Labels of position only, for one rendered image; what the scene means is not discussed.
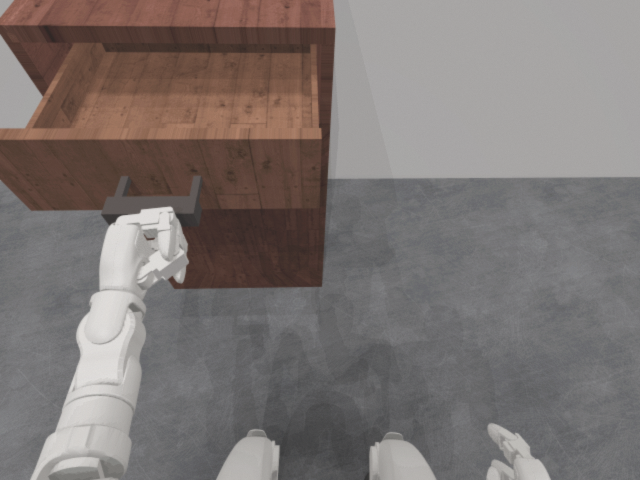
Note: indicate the right robot hand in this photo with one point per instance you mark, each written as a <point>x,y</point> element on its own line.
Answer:
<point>517,452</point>

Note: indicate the robot right shin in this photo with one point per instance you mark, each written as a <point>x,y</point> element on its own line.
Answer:
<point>392,435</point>

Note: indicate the drawer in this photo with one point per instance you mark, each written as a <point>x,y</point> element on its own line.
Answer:
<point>244,117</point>

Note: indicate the handle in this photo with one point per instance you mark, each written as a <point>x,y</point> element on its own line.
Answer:
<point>187,208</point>

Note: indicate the robot left forearm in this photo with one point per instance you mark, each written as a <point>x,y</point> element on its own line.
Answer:
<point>91,440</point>

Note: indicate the left robot hand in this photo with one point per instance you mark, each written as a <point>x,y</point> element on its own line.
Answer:
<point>125,250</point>

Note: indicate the cabinet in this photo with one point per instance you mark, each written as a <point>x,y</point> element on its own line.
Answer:
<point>231,248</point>

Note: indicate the robot right thigh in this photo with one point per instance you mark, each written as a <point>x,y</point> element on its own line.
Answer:
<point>397,460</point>

